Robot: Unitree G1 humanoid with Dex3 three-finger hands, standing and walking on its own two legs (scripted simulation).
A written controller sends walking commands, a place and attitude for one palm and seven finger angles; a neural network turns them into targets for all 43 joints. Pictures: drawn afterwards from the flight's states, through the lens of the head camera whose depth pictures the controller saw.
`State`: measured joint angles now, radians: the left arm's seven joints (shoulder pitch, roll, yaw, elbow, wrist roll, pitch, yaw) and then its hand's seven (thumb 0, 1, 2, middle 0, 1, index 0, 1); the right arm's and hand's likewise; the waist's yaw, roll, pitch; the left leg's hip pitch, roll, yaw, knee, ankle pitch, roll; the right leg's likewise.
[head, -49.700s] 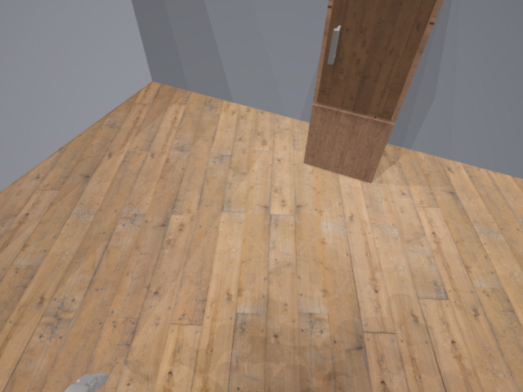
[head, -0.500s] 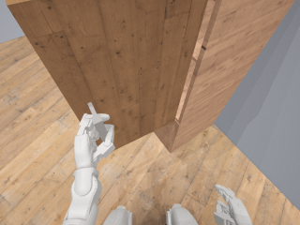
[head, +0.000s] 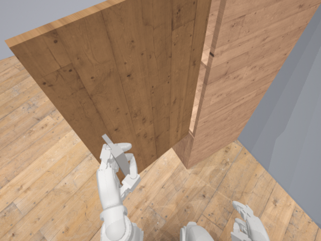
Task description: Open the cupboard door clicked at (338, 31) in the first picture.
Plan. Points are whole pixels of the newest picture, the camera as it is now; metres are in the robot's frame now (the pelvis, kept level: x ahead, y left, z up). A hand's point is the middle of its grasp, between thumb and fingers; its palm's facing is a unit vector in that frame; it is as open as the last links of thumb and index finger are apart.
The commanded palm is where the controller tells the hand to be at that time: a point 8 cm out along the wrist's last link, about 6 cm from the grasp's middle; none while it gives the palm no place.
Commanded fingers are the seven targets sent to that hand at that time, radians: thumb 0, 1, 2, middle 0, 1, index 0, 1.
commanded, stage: open thumb and fingers to let go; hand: left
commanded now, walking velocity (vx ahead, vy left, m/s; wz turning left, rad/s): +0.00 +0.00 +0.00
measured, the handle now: (117, 156) +0.31 +0.11 +0.03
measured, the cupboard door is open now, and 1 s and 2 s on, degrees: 100 100 100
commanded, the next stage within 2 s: slide the hand sideways off the handle in 0.78 s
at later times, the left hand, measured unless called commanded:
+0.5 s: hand (133, 172) +0.28 +0.07 +0.02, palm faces +0.27 -0.96 -0.03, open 12.9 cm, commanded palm +0.23 +0.12 +0.03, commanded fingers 0.00 -0.50 0.30 -0.25 -0.90 -0.25 -0.90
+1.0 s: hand (130, 181) +0.26 +0.08 +0.02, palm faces -0.03 -0.99 -0.12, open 15.7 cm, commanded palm +0.23 +0.12 +0.03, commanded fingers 0.00 -0.50 0.30 -0.15 -0.30 -0.15 -0.30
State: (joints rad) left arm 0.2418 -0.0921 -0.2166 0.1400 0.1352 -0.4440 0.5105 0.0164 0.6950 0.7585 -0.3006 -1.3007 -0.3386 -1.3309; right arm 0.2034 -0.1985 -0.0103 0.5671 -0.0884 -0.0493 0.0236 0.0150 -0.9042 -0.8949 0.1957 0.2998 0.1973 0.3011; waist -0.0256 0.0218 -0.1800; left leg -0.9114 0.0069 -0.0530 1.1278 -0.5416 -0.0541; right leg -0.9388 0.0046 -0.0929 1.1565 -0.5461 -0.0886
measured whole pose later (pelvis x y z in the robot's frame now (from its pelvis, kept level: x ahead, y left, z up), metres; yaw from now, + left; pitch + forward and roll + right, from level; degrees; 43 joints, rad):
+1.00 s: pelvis -0.03 +0.04 -0.01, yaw -1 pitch +17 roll +0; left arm 0.06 0.02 -0.27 0.25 0.14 -0.41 0.30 -0.01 -0.50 0.30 -0.30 -0.45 -0.23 -0.49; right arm 0.19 -0.19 0.02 0.54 -0.06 -0.05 0.02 0.02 -0.90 -0.89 0.20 0.30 0.20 0.30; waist -0.01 0.03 -0.16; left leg -0.97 -0.02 -0.03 1.21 -0.53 0.00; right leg -0.98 -0.02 -0.07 1.19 -0.51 -0.04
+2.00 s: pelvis -0.02 +0.04 -0.03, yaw -1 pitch +18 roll -1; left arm 0.58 0.16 -0.07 -0.22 -0.13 -0.42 -0.15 -0.01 -0.50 0.30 -0.15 -0.30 -0.15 -0.30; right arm 0.22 -0.22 0.00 0.39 0.01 -0.05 -0.03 0.02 -0.90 -0.89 0.20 0.30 0.20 0.30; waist 0.01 0.03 -0.18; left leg -1.04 0.00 -0.04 1.33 -0.61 -0.01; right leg -1.04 0.00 -0.08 1.30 -0.57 -0.04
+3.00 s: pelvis +0.01 +0.07 +0.06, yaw -2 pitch +4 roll -2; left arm 0.66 0.33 0.14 -0.47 -0.04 0.01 0.13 -0.01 -0.06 0.49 -0.17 -0.30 -0.17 -0.30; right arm 0.30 -0.22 0.07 0.45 0.03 -0.05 -0.12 0.02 -0.90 -0.89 0.20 0.30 0.20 0.30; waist 0.03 0.07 -0.11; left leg -0.44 -0.01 -0.01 0.82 -0.45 0.04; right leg -0.43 0.00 -0.04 0.75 -0.39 0.01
